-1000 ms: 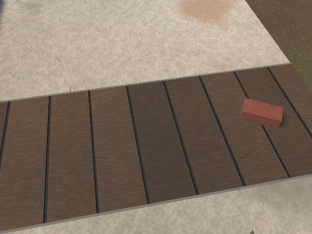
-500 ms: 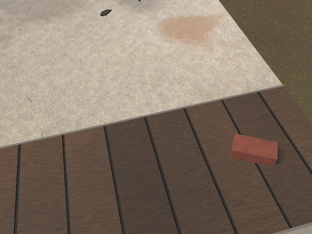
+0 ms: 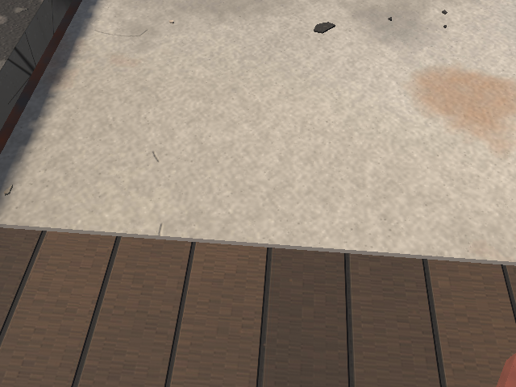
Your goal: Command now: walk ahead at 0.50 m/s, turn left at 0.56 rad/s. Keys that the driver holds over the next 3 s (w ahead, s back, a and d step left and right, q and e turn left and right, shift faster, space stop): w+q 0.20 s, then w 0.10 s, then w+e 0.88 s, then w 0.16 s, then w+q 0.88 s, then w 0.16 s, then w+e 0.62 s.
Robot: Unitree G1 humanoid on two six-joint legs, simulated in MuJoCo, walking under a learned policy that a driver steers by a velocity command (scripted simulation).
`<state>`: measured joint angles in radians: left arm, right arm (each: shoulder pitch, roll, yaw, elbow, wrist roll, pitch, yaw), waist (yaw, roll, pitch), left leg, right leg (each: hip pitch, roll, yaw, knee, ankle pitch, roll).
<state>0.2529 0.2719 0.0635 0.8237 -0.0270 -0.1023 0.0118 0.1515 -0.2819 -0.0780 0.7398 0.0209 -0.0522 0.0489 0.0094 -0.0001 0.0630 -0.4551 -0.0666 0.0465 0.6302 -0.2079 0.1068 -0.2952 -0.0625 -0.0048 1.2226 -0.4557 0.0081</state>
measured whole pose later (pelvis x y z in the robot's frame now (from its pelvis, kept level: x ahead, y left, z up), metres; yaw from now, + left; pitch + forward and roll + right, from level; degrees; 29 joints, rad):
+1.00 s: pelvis +0.56 +0.02 +0.01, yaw -6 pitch +2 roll +1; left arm 0.38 0.29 0.06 0.76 -0.03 -0.03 0.02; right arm 0.10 -0.25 -0.05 0.65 0.00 -0.11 0.01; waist 0.05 -0.03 -0.01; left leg -0.37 -0.04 -0.01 0.49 -0.17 0.02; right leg -0.33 0.06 0.14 1.06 -0.47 -0.03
